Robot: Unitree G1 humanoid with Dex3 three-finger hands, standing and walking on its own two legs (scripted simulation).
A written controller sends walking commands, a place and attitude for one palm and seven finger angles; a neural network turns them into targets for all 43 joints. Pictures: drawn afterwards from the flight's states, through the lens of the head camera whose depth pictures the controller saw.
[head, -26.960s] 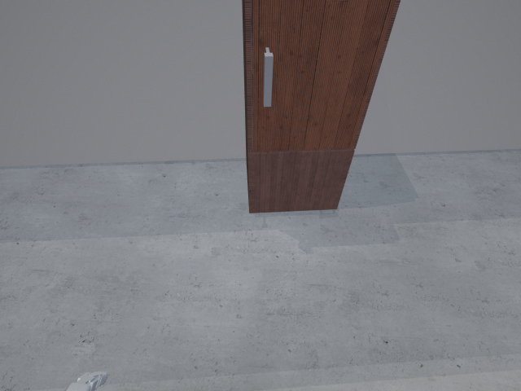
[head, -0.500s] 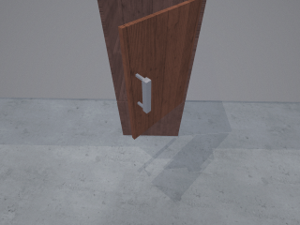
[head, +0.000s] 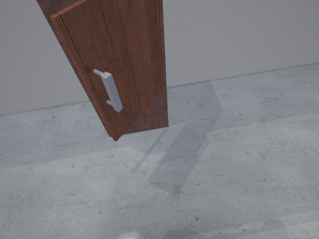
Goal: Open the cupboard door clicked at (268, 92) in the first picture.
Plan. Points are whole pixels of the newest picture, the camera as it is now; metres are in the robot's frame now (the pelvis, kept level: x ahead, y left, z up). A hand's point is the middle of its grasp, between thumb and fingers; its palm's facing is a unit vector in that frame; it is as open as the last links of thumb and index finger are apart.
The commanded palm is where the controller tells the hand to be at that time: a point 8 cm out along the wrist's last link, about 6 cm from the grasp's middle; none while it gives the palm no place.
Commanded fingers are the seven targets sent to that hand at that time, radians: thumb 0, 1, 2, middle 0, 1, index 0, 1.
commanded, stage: walk to a spot facing it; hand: left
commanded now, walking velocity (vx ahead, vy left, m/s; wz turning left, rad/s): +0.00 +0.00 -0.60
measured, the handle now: (108, 91) +0.56 +0.23 -0.01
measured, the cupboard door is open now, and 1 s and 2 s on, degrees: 45 45 45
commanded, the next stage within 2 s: none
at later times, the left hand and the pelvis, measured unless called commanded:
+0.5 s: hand out of the picture +0.11 +0.24 -0.17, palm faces -0.19 -0.95 -0.23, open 7.4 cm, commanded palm none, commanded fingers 0.00 0.90 0.90 -0.20 -0.30 -0.20 -0.30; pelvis +0.04 +0.04 +0.00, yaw -17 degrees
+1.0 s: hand (133, 189) +0.27 +0.12 -0.15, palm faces -0.61 -0.75 -0.26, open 7.4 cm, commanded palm none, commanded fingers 0.00 0.90 0.90 -0.20 -0.30 -0.20 -0.30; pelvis +0.04 +0.04 +0.00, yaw -38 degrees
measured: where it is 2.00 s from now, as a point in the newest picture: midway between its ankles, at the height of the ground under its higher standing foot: (201, 233)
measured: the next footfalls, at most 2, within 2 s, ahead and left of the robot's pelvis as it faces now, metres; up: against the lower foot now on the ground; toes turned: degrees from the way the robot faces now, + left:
left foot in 0.50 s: +0.12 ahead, +0.14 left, +0.00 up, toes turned -20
right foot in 0.96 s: +0.01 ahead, -0.07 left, +0.00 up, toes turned -40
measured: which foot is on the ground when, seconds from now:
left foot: up 0.00-0.48, down 0.50-0.96, up 0.98-1.00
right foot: down 0.00-0.50, up 0.52-0.94, down 0.96-1.00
